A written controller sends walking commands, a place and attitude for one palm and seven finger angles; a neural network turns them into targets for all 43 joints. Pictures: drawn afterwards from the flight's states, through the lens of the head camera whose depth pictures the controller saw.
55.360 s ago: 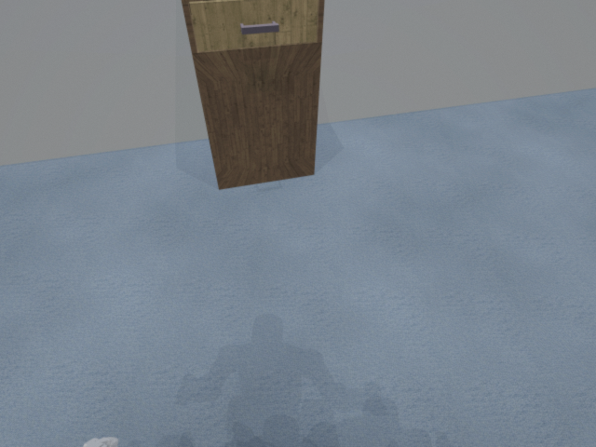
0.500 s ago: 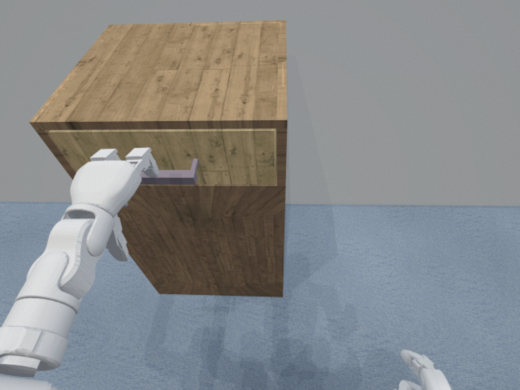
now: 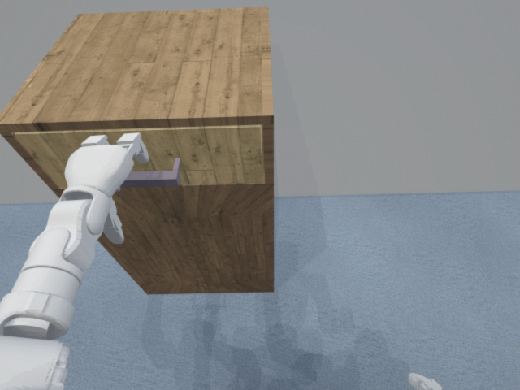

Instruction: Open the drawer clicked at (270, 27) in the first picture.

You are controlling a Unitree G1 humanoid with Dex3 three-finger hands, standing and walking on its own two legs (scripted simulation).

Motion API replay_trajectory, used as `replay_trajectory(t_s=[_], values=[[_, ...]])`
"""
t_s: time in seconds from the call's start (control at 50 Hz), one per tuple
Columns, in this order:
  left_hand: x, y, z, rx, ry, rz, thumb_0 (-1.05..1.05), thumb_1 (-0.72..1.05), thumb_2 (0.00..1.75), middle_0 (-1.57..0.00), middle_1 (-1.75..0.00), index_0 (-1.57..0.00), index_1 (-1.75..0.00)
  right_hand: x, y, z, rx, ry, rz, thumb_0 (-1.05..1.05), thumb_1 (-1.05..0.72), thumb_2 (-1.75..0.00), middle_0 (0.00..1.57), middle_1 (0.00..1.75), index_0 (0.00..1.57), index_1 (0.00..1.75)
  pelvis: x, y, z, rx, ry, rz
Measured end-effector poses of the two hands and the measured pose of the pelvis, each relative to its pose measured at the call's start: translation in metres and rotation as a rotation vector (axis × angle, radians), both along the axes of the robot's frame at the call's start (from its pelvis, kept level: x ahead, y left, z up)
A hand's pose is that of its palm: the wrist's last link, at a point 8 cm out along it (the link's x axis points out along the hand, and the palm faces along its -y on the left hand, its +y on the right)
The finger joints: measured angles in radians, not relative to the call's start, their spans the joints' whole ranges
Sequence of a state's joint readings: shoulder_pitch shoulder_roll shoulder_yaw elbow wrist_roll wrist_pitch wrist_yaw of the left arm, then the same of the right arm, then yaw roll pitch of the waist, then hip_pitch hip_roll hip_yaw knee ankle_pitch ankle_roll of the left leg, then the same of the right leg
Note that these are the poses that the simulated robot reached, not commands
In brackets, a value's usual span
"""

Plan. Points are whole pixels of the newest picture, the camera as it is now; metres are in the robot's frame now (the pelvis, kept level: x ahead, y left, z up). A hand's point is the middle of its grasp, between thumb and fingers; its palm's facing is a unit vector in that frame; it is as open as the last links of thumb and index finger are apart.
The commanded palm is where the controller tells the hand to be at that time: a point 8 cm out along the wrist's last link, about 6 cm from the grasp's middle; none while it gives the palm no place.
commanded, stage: move the hooked fingers above the handle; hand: left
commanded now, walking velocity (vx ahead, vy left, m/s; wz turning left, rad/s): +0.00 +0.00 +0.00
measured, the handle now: (146, 171) +0.50 +0.26 +0.01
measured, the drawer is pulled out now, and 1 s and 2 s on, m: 0.00 0.00 0.00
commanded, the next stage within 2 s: lower the fingers behind the handle in 1.18 s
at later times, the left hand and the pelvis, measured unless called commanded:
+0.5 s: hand (133, 171) +0.45 +0.26 +0.06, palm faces -0.04 -0.02 -1.00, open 13.8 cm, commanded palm +0.44 +0.26 +0.12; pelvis +0.00 +0.01 -0.01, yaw +0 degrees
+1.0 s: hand (134, 170) +0.45 +0.26 +0.06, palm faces -0.04 -0.01 -1.00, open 13.7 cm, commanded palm +0.44 +0.26 +0.12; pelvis -0.01 +0.01 -0.01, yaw -1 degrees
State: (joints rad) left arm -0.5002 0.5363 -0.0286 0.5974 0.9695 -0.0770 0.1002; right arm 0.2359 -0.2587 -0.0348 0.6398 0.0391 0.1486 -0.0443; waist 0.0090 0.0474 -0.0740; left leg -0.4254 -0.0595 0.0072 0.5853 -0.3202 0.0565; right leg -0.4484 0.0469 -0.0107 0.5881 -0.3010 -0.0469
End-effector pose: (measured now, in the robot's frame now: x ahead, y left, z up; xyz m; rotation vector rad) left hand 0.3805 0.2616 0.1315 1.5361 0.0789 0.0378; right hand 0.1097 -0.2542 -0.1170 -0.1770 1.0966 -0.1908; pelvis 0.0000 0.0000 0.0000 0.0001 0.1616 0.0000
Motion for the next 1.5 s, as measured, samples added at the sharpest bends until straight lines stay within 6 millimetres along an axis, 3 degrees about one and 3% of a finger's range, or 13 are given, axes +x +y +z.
replay_trajectory(t_s=[0.24,0.48,0.7,1.0,1.34,1.5], values=[[0.024,-0.002,-0.01,0.006,0.004,-0.024,0.0,-0.49,0.3,-0.32,-1.2,-0.32,-1.2,-0.015,0.003,-0.004,-0.012,0.056,-0.024,0.0,-0.9,-0.9,0.2,0.3,0.2,0.3,0.002,0.008,-0.004,-0.007,0.034,0.002],[0.054,-0.005,-0.018,0.012,0.02,-0.019,0.0,-0.49,0.3,-0.32,-1.2,-0.32,-1.2,-0.056,0.006,-0.009,-0.019,0.151,-0.077,0.0,-0.9,-0.9,0.2,0.3,0.2,0.3,0.001,0.014,-0.006,-0.013,0.072,-0.002],[0.056,-0.005,-0.017,0.015,0.003,-0.012,0.0,-0.49,0.3,-0.35,-1.22,-0.35,-1.23,-0.085,0.004,-0.01,-0.025,0.208,-0.106,0.0,-0.9,-0.9,0.2,0.3,0.2,0.3,-0.003,0.014,-0.007,-0.015,0.079,-0.004],[0.055,-0.007,-0.017,0.025,0.01,-0.003,0.0,-0.49,0.3,-0.34,-1.2,-0.34,-1.22,-0.078,-0.003,-0.007,-0.04,0.153,-0.102,0.0,-0.9,-0.9,0.2,0.3,0.2,0.3,-0.007,0.011,-0.007,-0.014,0.077,-0.007],[0.054,-0.005,-0.014,0.017,0.001,-0.002,0.0,-0.49,0.3,-0.34,-1.21,-0.34,-1.22,-0.059,-0.003,-0.007,-0.03,0.137,-0.088,0.0,-0.9,-0.9,0.2,0.3,0.2,0.3,0.001,0.009,-0.006,-0.013,0.077,-0.01],[0.05,-0.002,-0.024,0.014,0.023,0.006,0.0,-0.49,0.3,-0.32,-1.2,-0.33,-1.21,-0.051,-0.003,-0.008,-0.026,0.132,-0.082,0.0,-0.9,-0.9,0.2,0.3,0.2,0.3,0.003,0.008,-0.007,-0.013,0.081,-0.013]])
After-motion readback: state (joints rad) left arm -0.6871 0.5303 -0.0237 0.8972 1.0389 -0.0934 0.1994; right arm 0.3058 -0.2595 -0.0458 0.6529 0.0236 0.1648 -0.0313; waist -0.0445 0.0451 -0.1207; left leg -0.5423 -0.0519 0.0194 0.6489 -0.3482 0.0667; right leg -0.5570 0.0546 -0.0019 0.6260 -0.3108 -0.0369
